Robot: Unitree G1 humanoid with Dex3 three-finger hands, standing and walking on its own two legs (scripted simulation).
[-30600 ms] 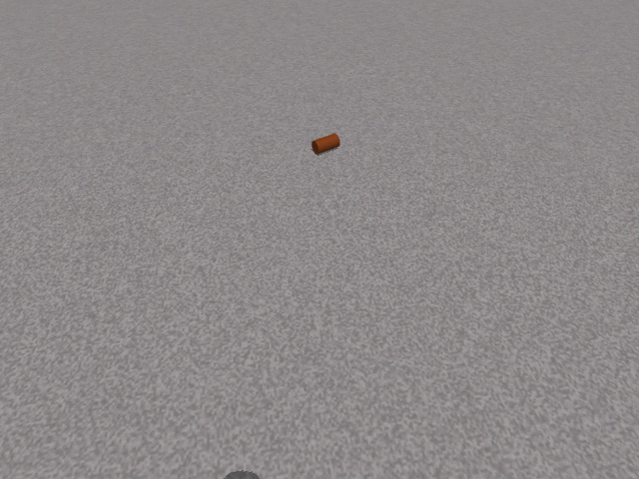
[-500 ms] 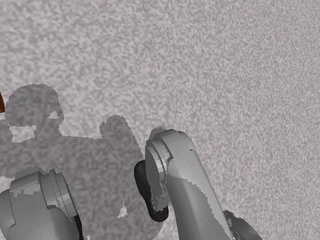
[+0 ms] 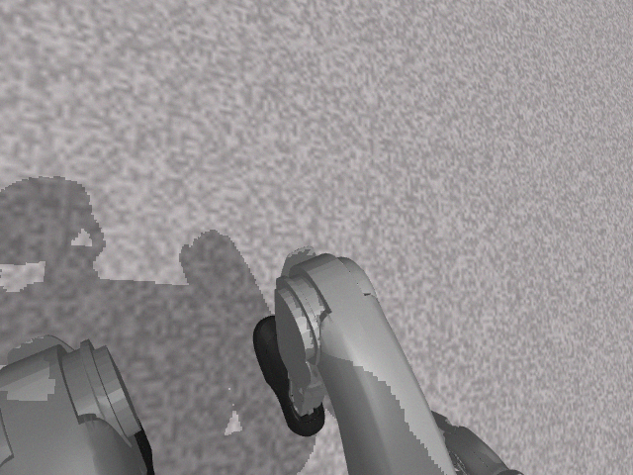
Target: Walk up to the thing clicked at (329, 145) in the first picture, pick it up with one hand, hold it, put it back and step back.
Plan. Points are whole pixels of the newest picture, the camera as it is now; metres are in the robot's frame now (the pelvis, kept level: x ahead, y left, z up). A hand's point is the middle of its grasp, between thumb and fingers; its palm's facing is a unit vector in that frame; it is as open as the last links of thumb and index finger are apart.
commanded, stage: open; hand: left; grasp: from above
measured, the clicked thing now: out of the picture +0.47 +0.32 -0.27
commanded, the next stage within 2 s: withdraw in 0.84 s
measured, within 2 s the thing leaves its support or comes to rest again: rests again in 0.32 s
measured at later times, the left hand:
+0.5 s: hand out of the picture +0.47 +0.31 -0.23, palm faces -0.48 -0.10 -0.87, open 11.9 cm
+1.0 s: hand out of the picture +0.47 +0.31 -0.23, palm faces -0.47 -0.10 -0.88, open 13.7 cm
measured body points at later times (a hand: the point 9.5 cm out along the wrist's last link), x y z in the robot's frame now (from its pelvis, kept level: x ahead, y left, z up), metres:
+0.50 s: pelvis +0.00 +0.00 +0.00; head +0.28 +0.12 +0.34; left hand +0.49 +0.31 -0.18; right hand +0.04 -0.26 -0.05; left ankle +0.06 +0.12 -0.27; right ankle +0.12 -0.13 -0.27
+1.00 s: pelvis +0.00 +0.00 +0.00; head +0.28 +0.12 +0.34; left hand +0.49 +0.31 -0.18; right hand +0.05 -0.26 -0.06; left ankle +0.06 +0.12 -0.27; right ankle +0.12 -0.13 -0.27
